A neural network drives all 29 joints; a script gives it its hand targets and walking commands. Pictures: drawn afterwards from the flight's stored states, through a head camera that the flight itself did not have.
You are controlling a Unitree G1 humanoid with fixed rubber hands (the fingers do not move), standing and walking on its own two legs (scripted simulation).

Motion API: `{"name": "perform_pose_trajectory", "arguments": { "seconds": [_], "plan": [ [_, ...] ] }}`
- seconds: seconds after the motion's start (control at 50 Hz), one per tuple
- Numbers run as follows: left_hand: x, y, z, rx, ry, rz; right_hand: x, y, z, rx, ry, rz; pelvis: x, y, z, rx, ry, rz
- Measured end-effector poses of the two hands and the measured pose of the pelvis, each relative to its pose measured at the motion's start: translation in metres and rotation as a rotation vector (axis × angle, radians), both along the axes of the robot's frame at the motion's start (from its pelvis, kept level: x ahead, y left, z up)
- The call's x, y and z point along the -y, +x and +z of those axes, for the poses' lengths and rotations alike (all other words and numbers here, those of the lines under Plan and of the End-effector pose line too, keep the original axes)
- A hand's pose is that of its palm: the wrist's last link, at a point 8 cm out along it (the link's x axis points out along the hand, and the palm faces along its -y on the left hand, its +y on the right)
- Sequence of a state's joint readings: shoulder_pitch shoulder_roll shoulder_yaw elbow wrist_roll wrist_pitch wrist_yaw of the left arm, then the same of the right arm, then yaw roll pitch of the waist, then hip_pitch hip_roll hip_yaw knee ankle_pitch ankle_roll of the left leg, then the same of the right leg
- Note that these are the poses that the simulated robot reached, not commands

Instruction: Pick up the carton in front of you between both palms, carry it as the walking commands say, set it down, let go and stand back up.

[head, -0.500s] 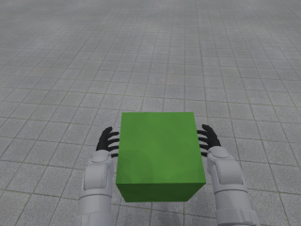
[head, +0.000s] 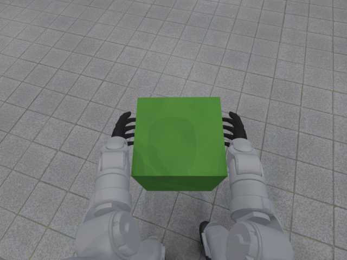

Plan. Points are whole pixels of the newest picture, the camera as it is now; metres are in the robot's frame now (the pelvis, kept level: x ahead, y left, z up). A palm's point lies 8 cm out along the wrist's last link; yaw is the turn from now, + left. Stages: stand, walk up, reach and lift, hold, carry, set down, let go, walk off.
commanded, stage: set down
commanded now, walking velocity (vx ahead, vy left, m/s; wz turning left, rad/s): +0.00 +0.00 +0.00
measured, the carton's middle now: (178, 149) +0.39 +0.00 -0.11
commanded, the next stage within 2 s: none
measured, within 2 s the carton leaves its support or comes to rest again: rests again in 2.00 s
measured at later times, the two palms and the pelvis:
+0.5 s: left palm (137, 144) +0.45 +0.13 -0.20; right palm (223, 157) +0.39 -0.15 -0.20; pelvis -0.03 +0.01 -0.12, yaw +1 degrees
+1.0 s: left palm (149, 151) +0.49 +0.11 -0.36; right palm (219, 164) +0.41 -0.16 -0.36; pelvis -0.04 +0.02 -0.24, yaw +2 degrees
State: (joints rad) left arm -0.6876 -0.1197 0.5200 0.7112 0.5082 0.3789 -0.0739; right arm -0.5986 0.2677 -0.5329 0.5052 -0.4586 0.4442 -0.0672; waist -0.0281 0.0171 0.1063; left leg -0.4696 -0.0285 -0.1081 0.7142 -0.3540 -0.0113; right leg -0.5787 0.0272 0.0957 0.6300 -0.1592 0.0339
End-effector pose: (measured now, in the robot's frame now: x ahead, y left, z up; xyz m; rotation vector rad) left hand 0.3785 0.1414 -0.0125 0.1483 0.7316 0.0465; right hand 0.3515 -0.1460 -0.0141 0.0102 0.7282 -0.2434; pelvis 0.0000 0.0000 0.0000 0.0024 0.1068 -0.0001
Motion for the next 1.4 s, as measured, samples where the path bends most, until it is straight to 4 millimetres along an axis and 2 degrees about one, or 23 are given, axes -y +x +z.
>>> {"name": "perform_pose_trajectory", "arguments": {
  "seconds": [0.16, 0.24, 0.38, 0.48, 0.78, 1.06, 1.4],
  "plan": [
    [0.002, 0.018, -0.093, 0.017, -0.001, -0.031, 0.001, 0.005, -0.095, 0.016, -0.011, -0.034, 0.013, -0.021, -0.037, -0.253, 0.012, 0.007],
    [0.005, 0.031, -0.127, 0.043, -0.015, -0.040, 0.002, 0.009, -0.128, 0.044, 0.006, -0.080, 0.013, -0.027, -0.060, -0.359, 0.012, 0.009],
    [0.008, 0.058, -0.155, 0.070, -0.047, -0.044, 0.002, 0.026, -0.158, 0.081, 0.032, -0.143, 0.004, -0.028, -0.099, -0.485, 0.010, 0.008],
    [0.009, 0.070, -0.179, 0.045, -0.059, -0.061, 0.004, 0.033, -0.183, 0.060, 0.028, -0.153, -0.005, -0.026, -0.120, -0.560, 0.009, 0.011],
    [0.018, 0.095, -0.283, 0.024, -0.059, -0.094, 0.012, 0.053, -0.276, 0.039, -0.005, -0.172, -0.022, -0.028, -0.192, -0.736, -0.014, 0.029],
    [0.030, 0.117, -0.365, 0.004, -0.022, -0.138, 0.020, 0.062, -0.362, 0.016, -0.007, -0.199, -0.021, -0.044, -0.255, -0.771, -0.030, 0.047],
    [0.043, 0.144, -0.468, -0.034, 0.006, -0.214, 0.032, 0.074, -0.468, -0.022, 0.002, -0.216, -0.016, -0.060, -0.318, -0.726, -0.043, 0.056]
  ]
}}
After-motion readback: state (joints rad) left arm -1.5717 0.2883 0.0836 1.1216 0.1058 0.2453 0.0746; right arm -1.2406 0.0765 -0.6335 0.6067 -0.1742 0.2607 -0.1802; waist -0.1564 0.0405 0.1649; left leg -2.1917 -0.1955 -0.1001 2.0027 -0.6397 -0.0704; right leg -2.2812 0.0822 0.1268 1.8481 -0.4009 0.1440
